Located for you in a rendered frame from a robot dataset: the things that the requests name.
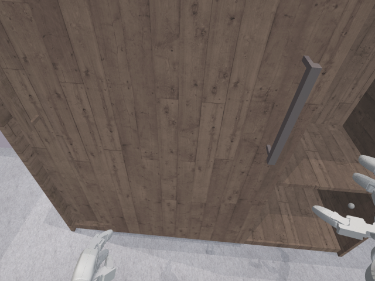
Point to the handle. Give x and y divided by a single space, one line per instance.
305 86
14 104

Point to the robot left hand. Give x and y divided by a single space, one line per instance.
87 267

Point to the robot right hand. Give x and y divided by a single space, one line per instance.
350 226

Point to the wardrobe door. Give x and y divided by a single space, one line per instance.
46 139
167 105

